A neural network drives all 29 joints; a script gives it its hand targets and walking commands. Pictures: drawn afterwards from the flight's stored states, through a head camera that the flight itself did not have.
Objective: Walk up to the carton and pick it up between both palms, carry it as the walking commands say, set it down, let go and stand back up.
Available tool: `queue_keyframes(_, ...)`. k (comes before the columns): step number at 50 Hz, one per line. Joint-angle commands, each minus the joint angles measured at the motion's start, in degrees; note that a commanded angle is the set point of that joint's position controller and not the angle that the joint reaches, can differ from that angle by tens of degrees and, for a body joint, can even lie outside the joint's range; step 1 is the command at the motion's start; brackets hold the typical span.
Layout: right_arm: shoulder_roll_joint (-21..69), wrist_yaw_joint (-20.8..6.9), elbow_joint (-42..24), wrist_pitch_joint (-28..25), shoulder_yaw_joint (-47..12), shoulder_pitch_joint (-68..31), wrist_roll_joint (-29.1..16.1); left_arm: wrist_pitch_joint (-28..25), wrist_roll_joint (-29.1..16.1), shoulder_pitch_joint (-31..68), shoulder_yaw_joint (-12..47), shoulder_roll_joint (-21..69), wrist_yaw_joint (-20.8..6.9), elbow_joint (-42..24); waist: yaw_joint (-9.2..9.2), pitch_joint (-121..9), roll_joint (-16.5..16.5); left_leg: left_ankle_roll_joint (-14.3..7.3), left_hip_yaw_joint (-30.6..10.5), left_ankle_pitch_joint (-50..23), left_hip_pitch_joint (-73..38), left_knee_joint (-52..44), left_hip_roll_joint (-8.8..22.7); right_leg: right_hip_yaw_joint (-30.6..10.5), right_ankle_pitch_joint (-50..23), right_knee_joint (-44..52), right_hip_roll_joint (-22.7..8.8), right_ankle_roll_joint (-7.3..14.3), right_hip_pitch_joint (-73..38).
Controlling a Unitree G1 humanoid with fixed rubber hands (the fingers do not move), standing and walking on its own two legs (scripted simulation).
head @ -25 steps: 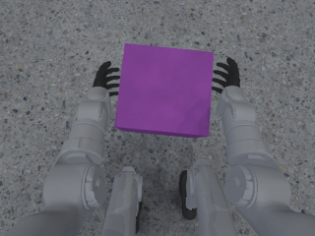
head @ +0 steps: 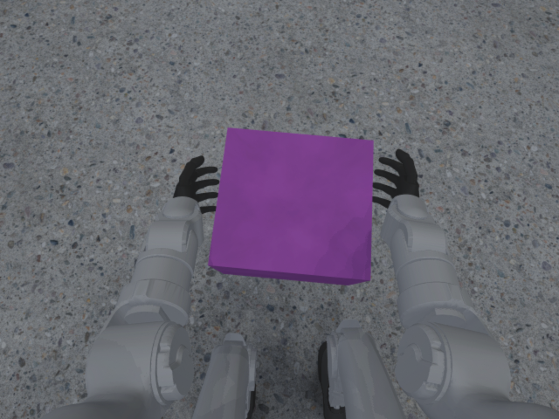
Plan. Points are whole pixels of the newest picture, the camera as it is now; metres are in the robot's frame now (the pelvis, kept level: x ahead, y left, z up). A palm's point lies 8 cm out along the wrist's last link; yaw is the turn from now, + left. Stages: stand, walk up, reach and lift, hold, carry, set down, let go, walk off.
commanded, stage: reach and lift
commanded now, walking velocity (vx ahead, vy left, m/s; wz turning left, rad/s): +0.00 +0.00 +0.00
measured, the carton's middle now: (292, 212) +0.46 -0.02 -0.14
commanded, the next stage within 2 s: none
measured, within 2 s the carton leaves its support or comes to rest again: neither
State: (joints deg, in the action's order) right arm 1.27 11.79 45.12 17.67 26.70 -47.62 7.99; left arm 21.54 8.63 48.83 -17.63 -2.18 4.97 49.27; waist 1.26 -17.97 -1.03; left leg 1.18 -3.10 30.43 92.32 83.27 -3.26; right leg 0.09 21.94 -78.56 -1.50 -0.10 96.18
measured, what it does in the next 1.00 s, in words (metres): rises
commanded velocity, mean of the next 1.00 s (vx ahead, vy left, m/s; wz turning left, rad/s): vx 0.00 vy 0.00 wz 0.00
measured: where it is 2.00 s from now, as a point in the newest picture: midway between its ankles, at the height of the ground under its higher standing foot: (287, 411)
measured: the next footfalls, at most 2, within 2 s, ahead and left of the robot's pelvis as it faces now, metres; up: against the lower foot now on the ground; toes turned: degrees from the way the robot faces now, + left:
none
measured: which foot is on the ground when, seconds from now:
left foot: down 0.00-1.00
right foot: down 0.00-1.00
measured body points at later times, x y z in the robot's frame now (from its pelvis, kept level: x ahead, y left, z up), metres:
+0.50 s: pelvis +0.02 +0.00 +0.07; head +0.16 +0.00 +0.50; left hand +0.44 +0.15 +0.02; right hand +0.43 -0.18 +0.03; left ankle +0.05 +0.12 -0.56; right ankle +0.10 -0.13 -0.56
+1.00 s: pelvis +0.04 +0.01 +0.13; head +0.13 +0.01 +0.57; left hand +0.42 +0.15 +0.09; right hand +0.41 -0.18 +0.10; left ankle +0.05 +0.12 -0.56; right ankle +0.10 -0.13 -0.56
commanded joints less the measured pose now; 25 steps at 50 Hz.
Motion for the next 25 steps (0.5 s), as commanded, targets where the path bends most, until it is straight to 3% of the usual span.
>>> queue_keyframes(1,62.44,-26.10,-3.73,1.53,-31.01,-22.65,-4.98,-6.30,-8.58,31.97,24.33,62.08,-19.73,-16.54,3.48,-52.04,0.30,-1.26,2.27,-17.58,-21.56,-15.33,-6.75,1.84,-21.57,6.84,9.98,-0.37,-48.37)
queue_keyframes(2,59.64,-25.99,-6.40,1.13,-31.05,-22.07,-4.79,-6.20,-8.96,31.82,26.70,62.35,-19.33,-17.22,4.96,-56.56,-2.80,-0.37,2.07,-21.24,-25.48,-14.52,-6.84,1.76,-23.95,5.81,10.42,0.16,-48.50)
queue_keyframes(3,56.05,-25.48,2.30,1.68,-25.41,-19.97,-1.69,-4.91,-5.81,29.87,20.73,60.60,-19.76,-8.09,3.46,-40.61,-4.65,-0.60,2.85,-9.87,-15.42,-15.22,-6.09,-0.08,-13.71,8.08,8.59,1.08,-42.22)
queue_keyframes(4,57.20,-25.78,3.20,2.34,-24.44,-20.27,-0.67,-4.90,-5.14,27.03,18.07,59.46,-19.83,-8.35,3.49,-37.32,-1.65,-1.13,2.15,-8.86,-16.63,-16.80,-6.52,1.15,-11.67,8.83,8.92,0.73,-41.31)
queue_keyframes(5,57.72,-25.80,-1.53,2.12,-26.57,-21.13,-1.72,-4.40,-5.12,25.93,19.27,60.75,-20.04,-8.31,4.20,-40.60,-2.51,-1.28,1.96,-10.49,-20.05,-17.65,-6.42,1.18,-12.50,9.99,8.88,0.52,-42.54)
queue_keyframes(6,58.64,-25.88,-0.70,2.09,-26.73,-20.70,-2.48,-4.13,-4.77,26.16,20.04,60.89,-19.82,-8.52,2.69,-41.01,-4.12,-0.97,2.69,-10.47,-19.93,-18.70,-6.52,0.86,-13.16,10.16,8.98,0.85,-45.00)
queue_keyframes(7,59.66,-26.15,-0.40,2.29,-26.73,-19.82,-2.76,-5.29,-6.16,28.57,21.29,60.67,-19.70,-12.00,4.51,-41.91,-0.34,-1.11,1.97,-11.69,-19.71,-18.97,-6.08,1.44,-15.55,10.70,9.51,0.38,-48.19)
queue_keyframes(8,59.79,-25.89,-2.08,1.77,-28.18,-19.13,-2.94,-5.26,-6.00,28.89,22.33,60.35,-20.10,-12.09,3.04,-44.20,-3.45,-0.92,3.19,-13.79,-18.89,-17.65,-6.44,-0.95,-19.81,11.22,8.96,0.87,-50.81)
queue_keyframes(9,58.75,-25.62,-1.33,1.66,-26.67,-18.79,-1.80,-5.36,-4.68,26.26,20.82,60.88,-20.15,-9.90,3.98,-41.03,-3.17,-1.05,3.08,-13.60,-19.11,-18.00,-6.41,-0.77,-18.81,11.69,8.85,0.72,-49.74)
queue_keyframes(10,61.06,-25.48,-0.12,2.22,-28.30,-16.87,-2.24,-5.43,-5.11,22.61,19.58,61.53,-20.08,-9.89,2.57,-41.45,-0.14,-1.59,2.15,-14.53,-21.98,-19.80,-6.41,0.24,-18.36,11.98,9.12,-0.15,-51.93)
queue_keyframes(11,60.88,-25.36,-4.77,1.63,-30.51,-16.26,-3.01,-5.89,-7.25,26.07,23.39,62.03,-20.70,-13.66,5.24,-47.27,1.28,-1.57,2.23,-15.65,-22.98,-18.82,-6.15,-0.38,-21.74,13.12,9.30,-0.21,-56.08)
queue_keyframes(12,62.29,-25.79,-4.75,1.39,-31.50,-18.90,-4.01,-6.46,-7.28,26.49,23.76,61.17,-20.36,-14.36,3.87,-46.78,1.11,-1.63,1.86,-16.92,-24.47,-19.72,-5.96,0.26,-21.93,12.09,9.02,-0.50,-53.39)
queue_keyframes(13,60.06,-25.45,-1.34,2.01,-29.08,-13.89,-1.24,-5.64,-5.96,24.13,22.06,60.80,-20.85,-10.40,4.45,-41.77,-0.21,-1.36,2.15,-15.60,-21.05,-20.39,-5.99,-0.56,-21.74,13.01,8.76,0.37,-53.40)
queue_keyframes(14,57.95,-25.27,-3.13,1.74,-28.17,-15.19,-1.15,-5.25,-5.48,21.00,19.55,63.41,-21.35,-6.90,4.86,-37.44,1.92,-1.51,1.79,-12.25,-19.96,-21.76,-6.12,-0.49,-18.12,15.24,8.57,0.27,-55.10)
queue_keyframes(15,59.40,-25.43,-2.76,1.46,-27.63,-16.01,-1.94,-5.17,-3.98,21.71,19.64,60.25,-21.35,-8.11,2.93,-38.33,-2.16,-1.69,2.43,-14.14,-21.72,-21.66,-6.03,-1.51,-19.88,15.35,8.39,0.64,-53.93)
queue_keyframes(16,57.86,-25.42,-4.85,1.02,-28.24,-18.57,-1.98,-5.11,-3.94,21.54,18.81,60.89,-21.31,-6.68,2.55,-35.74,-1.13,-1.73,1.70,-13.07,-21.11,-23.10,-5.96,-1.32,-18.67,16.25,8.01,0.34,-53.70)
queue_keyframes(17,59.74,-25.61,-2.91,1.58,-28.73,-13.68,-1.32,-5.56,-3.69,20.89,20.28,61.58,-21.04,-9.24,3.57,-39.04,-1.69,-1.56,2.27,-15.31,-22.86,-22.63,-5.96,-1.45,-21.42,16.11,8.34,0.85,-56.27)
queue_keyframes(18,61.61,-25.44,-6.59,1.26,-30.83,-18.17,-2.63,-5.89,-5.52,24.38,21.64,62.37,-21.08,-11.22,2.87,-42.06,-0.29,-1.81,2.19,-13.31,-23.81,-23.24,-6.00,-1.95,-19.76,16.93,8.47,0.33,-59.89)
queue_keyframes(19,59.71,-25.21,-4.02,1.79,-28.91,-16.87,-1.41,-5.63,-4.56,22.20,20.30,59.66,-21.36,-9.86,3.77,-36.86,0.88,-2.18,1.69,-12.36,-21.82,-24.89,-5.82,-0.41,-18.80,17.29,8.34,-0.18,-57.58)
queue_keyframes(20,61.29,-25.51,-4.56,2.07,-31.00,-15.54,-2.91,-5.88,-5.28,22.72,21.06,62.32,-20.92,-12.44,3.88,-38.07,2.22,-2.21,1.28,-12.51,-24.29,-25.23,-5.78,-1.00,-18.50,18.69,8.55,-0.17,-60.59)
queue_keyframes(21,60.75,-25.25,-1.74,2.20,-27.45,-11.02,-0.66,-5.60,-4.71,22.89,21.76,61.53,-21.25,-11.66,5.83,-34.82,-1.01,-1.94,1.02,-14.08,-24.98,-25.95,-5.79,-1.45,-20.67,19.35,8.35,0.54,-59.09)
queue_keyframes(22,59.52,-25.65,-0.74,2.20,-26.11,-12.45,-0.22,-5.51,-3.56,19.22,19.39,61.96,-20.99,-8.41,4.52,-30.49,-2.16,-1.95,0.61,-14.62,-25.72,-27.59,-5.75,-1.09,-19.14,19.49,8.18,0.64,-56.46)
queue_keyframes(23,60.53,-25.78,-7.30,1.91,-30.40,-13.27,-2.44,-5.67,-6.26,22.22,23.67,63.58,-20.82,-15.09,5.06,-40.02,-1.29,-1.56,0.43,-18.48,-32.61,-27.11,-5.85,-1.11,-22.89,20.07,8.94,0.83,-62.22)
queue_keyframes(24,58.99,-25.94,-3.48,2.01,-27.71,-10.11,0.16,-5.57,-4.83,21.17,22.95,63.39,-20.89,-12.87,4.98,-37.08,-2.50,-1.22,0.46,-18.80,-30.16,-27.67,-5.45,-1.27,-23.23,20.00,8.67,1.44,-59.56)
queue_keyframes(25,57.73,-26.05,0.07,2.50,-25.39,-10.01,1.44,-5.14,-3.23,20.25,19.18,60.73,-21.46,-9.79,6.47,-28.62,0.84,-1.92,0.06,-13.75,-26.80,-28.63,-4.88,-0.78,-18.55,22.29,8.16,0.83,-56.96)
